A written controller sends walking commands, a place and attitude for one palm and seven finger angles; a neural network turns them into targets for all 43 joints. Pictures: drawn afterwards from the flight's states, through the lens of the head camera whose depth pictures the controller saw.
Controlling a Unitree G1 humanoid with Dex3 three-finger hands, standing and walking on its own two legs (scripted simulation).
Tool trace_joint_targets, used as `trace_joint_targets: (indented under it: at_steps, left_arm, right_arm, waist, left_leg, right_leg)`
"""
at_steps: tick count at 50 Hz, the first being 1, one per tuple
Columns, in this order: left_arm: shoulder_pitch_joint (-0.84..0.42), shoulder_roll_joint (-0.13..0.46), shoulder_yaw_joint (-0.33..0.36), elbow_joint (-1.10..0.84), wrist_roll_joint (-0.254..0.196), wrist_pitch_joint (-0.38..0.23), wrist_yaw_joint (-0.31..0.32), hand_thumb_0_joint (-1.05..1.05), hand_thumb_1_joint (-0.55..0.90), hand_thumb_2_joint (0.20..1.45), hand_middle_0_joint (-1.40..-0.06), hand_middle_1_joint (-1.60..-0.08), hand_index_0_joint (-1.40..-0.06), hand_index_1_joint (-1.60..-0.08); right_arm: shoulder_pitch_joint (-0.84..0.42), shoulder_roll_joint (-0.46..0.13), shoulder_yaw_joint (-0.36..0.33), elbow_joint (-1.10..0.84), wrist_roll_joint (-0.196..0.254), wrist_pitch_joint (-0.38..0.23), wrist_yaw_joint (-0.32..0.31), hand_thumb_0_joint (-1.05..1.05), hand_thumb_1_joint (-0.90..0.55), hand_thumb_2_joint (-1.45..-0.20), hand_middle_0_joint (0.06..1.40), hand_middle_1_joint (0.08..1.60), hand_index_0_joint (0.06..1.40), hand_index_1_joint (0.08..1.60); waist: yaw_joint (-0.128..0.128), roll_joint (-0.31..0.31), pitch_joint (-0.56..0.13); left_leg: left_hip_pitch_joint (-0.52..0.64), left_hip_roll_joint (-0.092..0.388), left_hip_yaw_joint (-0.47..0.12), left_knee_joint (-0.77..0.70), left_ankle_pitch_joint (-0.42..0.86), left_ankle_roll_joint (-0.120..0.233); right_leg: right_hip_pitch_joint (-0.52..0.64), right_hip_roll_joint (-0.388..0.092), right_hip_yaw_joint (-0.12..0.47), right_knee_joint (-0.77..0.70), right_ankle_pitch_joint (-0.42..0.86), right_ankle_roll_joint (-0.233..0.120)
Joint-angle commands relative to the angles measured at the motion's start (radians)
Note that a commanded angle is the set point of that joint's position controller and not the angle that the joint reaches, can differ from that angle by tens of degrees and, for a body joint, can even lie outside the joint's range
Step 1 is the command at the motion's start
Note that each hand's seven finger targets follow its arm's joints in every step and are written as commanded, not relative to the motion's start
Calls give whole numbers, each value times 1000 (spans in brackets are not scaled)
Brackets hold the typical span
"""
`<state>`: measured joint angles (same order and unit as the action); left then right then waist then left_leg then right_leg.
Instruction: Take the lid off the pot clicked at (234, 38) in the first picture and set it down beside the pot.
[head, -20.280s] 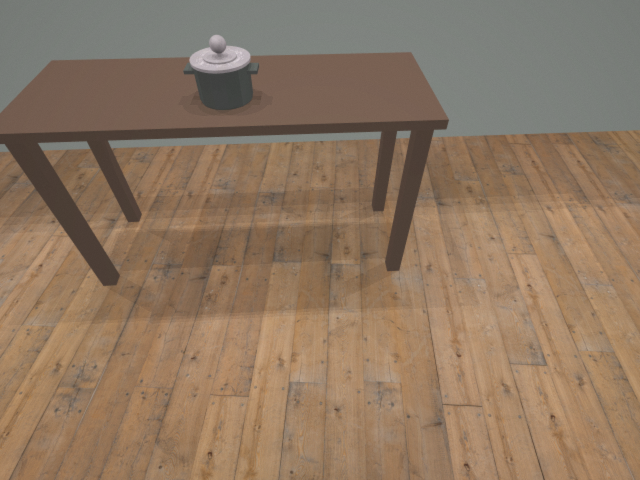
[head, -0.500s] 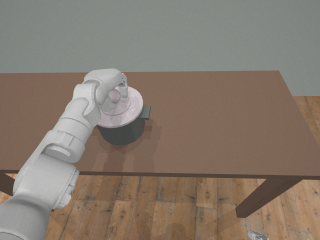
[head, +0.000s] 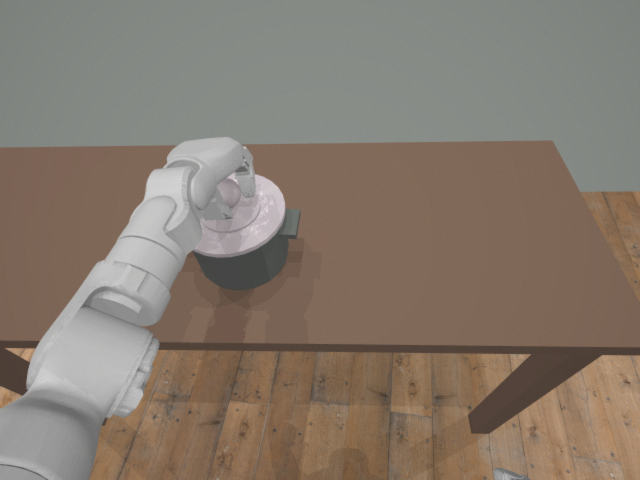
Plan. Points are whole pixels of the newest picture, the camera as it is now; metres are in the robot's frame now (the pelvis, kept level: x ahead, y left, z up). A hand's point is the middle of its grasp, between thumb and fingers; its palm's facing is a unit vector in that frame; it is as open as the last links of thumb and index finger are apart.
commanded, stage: close the fingers and squeeze the knob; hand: left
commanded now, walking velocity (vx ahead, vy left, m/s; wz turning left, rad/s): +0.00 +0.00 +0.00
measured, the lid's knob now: (225, 193) +0.48 +0.13 +0.08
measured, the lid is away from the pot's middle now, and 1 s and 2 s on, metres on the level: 0.00 0.01 0.01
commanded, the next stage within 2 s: lift the lid straight up in 0.34 s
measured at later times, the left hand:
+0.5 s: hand (217, 198) +0.46 +0.13 +0.10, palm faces -0.36 -0.06 -0.93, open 6.7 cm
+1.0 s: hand (207, 182) +0.45 +0.14 +0.13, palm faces -0.33 -0.05 -0.94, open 6.7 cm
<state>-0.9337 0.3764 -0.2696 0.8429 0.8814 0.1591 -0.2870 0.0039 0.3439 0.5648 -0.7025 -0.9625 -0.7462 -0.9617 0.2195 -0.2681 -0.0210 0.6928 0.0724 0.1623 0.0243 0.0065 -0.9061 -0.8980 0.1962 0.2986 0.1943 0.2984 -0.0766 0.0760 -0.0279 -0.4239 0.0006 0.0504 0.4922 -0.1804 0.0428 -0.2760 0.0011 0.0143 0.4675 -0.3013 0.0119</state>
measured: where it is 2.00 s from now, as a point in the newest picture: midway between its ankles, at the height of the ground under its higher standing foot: outside the picture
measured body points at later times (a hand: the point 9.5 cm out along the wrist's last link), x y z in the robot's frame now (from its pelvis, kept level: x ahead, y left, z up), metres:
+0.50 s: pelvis +0.00 +0.00 +0.00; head +0.04 -0.02 +0.45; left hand +0.47 +0.13 +0.15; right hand +0.08 -0.26 -0.14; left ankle +0.04 +0.09 -0.74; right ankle -0.04 -0.13 -0.74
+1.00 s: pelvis +0.00 +0.00 +0.00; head +0.03 -0.03 +0.45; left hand +0.47 +0.14 +0.18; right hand +0.11 -0.26 -0.13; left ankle +0.04 +0.09 -0.74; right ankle -0.04 -0.13 -0.74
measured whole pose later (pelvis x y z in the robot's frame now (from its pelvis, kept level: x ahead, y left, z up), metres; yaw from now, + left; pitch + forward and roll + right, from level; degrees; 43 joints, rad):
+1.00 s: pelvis +0.00 +0.00 +0.00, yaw +1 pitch +5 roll -1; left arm -0.97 0.40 -0.29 0.79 0.87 0.21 -0.35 0.01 0.32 0.59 -0.73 -0.97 -0.77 -0.97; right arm 0.20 -0.28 -0.02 0.69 0.07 0.14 0.02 0.01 -0.91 -0.90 0.20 0.30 0.19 0.30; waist -0.07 0.08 -0.02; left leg -0.39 0.00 0.04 0.47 -0.17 0.04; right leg -0.23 0.00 0.00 0.44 -0.29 0.01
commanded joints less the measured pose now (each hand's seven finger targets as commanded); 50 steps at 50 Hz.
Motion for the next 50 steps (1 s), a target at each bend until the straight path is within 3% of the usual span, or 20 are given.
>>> trace_joint_targets:
  at_steps: [1,4,6,8,11,15,17,20,24,26,27,30,32,34,36,40,44,46,48,50]
  left_arm:
    - [-545,166,50,-199,12,-4,42,0,601,689,-812,-1010,-845,-1019]
    - [-551,264,116,-170,26,0,49,0,629,702,-826,-1017,-861,-1025]
    - [-572,174,49,-161,11,1,43,0,648,713,-837,-1021,-872,-1030]
    - [-590,179,47,-149,13,9,43,0,667,723,-848,-1026,-884,-1035]
    - [-570,252,113,-159,20,-5,44,0,695,740,-864,-1034,-902,-1044]
    - [-571,198,64,-156,9,-3,37,0,732,761,-888,-1046,-928,-1056]
    - [-560,263,114,-177,23,-17,38,0,748,771,-899,-1052,-939,-1060]
    - [-564,214,79,-196,12,-16,40,0,762,781,-910,-1057,-950,-1065]
    - [-584,258,105,-225,27,-15,46,0,768,789,-918,-1062,-958,-1067]
    - [-611,191,63,-271,10,-13,45,0,770,791,-920,-1063,-959,-1068]
    - [-644,234,88,-298,25,-13,48,0,771,792,-921,-1064,-960,-1068]
    - [-636,221,84,-278,8,3,54,0,772,793,-922,-1065,-961,-1068]
    - [-654,304,146,-304,14,0,53,0,772,794,-923,-1065,-962,-1068]
    - [-663,298,131,-277,21,7,52,0,773,794,-923,-1065,-962,-1068]
    - [-662,230,90,-323,-1,8,45,0,773,795,-923,-1065,-962,-1069]
    - [-596,264,111,-232,5,30,28,0,773,795,-923,-1066,-962,-1069]
    - [-659,281,109,-328,23,28,5,0,773,795,-924,-1066,-963,-1069]
    - [-639,229,72,-319,6,32,-7,0,773,795,-924,-1066,-963,-1069]
    - [-647,241,75,-272,5,44,-19,0,773,795,-924,-1066,-963,-1069]
    - [-698,287,104,-305,5,38,-25,0,773,795,-924,-1066,-963,-1069]
  right_arm:
    - [-11,-131,-46,-112,-4,-27,-1,0,-900,-900,200,300,200,300]
    - [-1,-144,-42,-106,-5,-28,-6,0,-900,-900,200,300,200,300]
    - [-5,-133,-43,-104,-2,-25,-8,0,-900,-900,200,300,200,300]
    - [2,-138,-45,-94,-2,-26,-9,0,-900,-900,200,300,200,300]
    - [4,-140,-41,-108,-8,-37,-14,0,-900,-900,200,300,200,300]
    - [3,-136,-46,-103,-5,-35,-13,0,-900,-900,200,300,200,300]
    - [7,-143,-44,-112,-9,-37,-14,0,-900,-900,200,300,200,300]
    - [3,-135,-47,-111,-7,-33,-12,0,-900,-900,200,300,200,300]
    - [-1,-144,-46,-115,-5,-33,-9,0,-900,-900,200,300,200,300]
    - [-5,-129,-50,-119,-7,-36,-6,0,-900,-900,200,300,200,300]
    - [3,-140,-53,-112,-9,-38,-4,0,-900,-900,200,300,200,300]
    - [-2,-133,-50,-108,-6,-42,-5,0,-900,-900,200,300,200,300]
    - [1,-144,-49,-110,-11,-48,-8,0,-900,-900,200,300,200,300]
    - [-14,-140,-43,-108,-10,-51,-11,0,-900,-900,200,300,200,300]
    - [-21,-127,-48,-114,-8,-57,-9,0,-900,-900,200,300,200,300]
    - [-26,-135,-41,-107,-5,-53,-8,0,-900,-900,200,300,200,300]
    - [-41,-141,-40,-124,-8,-54,-3,0,-900,-900,200,300,200,300]
    - [-45,-130,-40,-129,-5,-52,-4,0,-900,-900,200,300,200,300]
    - [-41,-137,-38,-118,-1,-48,-7,0,-900,-900,200,300,200,300]
    - [-44,-140,-37,-122,-2,-56,-12,0,-900,-900,200,300,200,300]
  waist:
    - [-15,-73,-397]
    - [-7,-91,-407]
    - [-24,-99,-385]
    - [-28,-87,-366]
    - [-10,-99,-440]
    - [-23,-89,-385]
    - [-10,-93,-436]
    - [-16,-67,-394]
    - [-10,-69,-436]
    - [-17,-38,-437]
    - [-17,-24,-462]
    - [-18,-62,-433]
    - [-6,-79,-495]
    - [-7,-82,-492]
    - [-14,-80,-477]
    - [-7,-100,-401]
    - [1,-65,-478]
    - [-8,-63,-432]
    - [-14,-88,-384]
    - [-10,-92,-413]
  left_leg:
    - [389,-18,-38,0,226,38]
    - [379,-22,-38,-7,190,38]
    - [365,-19,-36,-7,187,40]
    - [373,-17,-32,-7,179,40]
    - [378,-24,-39,7,215,44]
    - [374,-21,-29,0,191,43]
    - [387,-24,-36,6,226,44]
    - [385,-17,-32,-1,216,42]
    - [406,-21,-43,1,228,41]
    - [428,-16,-48,9,262,41]
    - [457,-16,-53,8,263,40]
    - [436,-14,-51,-1,239,42]
    - [447,-21,-52,3,267,46]
    - [433,-27,-52,2,258,45]
    - [445,-19,-49,3,287,45]
    - [403,-25,-39,-9,232,45]
    - [452,-32,-49,-5,273,41]
    - [436,-28,-50,-4,273,43]
    - [417,-30,-45,-16,224,43]
    - [431,-30,-45,-20,215,46]
  right_leg:
    - [-64,59,-47,-45,374,-46]
    - [-52,63,-40,-53,354,-43]
    - [-66,59,-44,-52,350,-43]
    - [-79,61,-44,-54,340,-41]
    - [-32,55,-28,-49,397,-45]
    - [-58,56,-36,-55,372,-40]
    - [-29,58,-29,-49,414,-42]
    - [-51,59,-40,-49,386,-44]
    - [-47,63,-36,-49,394,-46]
    - [-58,61,-43,-42,401,-50]
    - [-63,67,-42,-43,400,-51]
    - [-53,67,-45,-47,389,-48]
    - [-4,65,-32,-45,449,-47]
    - [-7,62,-28,-45,452,-47]
    - [-6,60,-36,-45,467,-45]
    - [-14,60,-38,-57,432,-40]
    - [4,57,-35,-52,466,-43]
    - [-2,56,-38,-59,458,-44]
    - [-16,59,-42,-68,424,-39]
    - [-1,57,-34,-70,424,-39]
